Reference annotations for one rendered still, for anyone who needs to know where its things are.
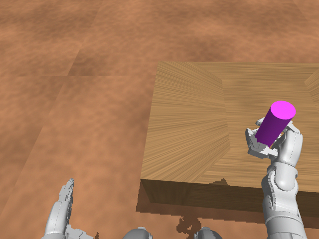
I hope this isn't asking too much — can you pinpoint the right robot hand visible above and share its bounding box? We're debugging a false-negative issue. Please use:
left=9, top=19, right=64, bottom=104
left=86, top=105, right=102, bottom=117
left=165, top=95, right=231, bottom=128
left=245, top=117, right=303, bottom=168

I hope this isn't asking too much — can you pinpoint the left robot hand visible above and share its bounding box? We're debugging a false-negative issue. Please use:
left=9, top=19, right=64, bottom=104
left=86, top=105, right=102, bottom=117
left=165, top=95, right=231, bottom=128
left=44, top=178, right=93, bottom=239

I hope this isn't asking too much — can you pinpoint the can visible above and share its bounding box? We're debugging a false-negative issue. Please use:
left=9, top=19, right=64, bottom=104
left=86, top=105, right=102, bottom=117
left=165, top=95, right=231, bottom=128
left=255, top=101, right=296, bottom=147

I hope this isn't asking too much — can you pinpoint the right robot arm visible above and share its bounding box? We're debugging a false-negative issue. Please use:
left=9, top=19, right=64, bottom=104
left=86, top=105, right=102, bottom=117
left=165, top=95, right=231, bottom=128
left=261, top=162, right=307, bottom=239

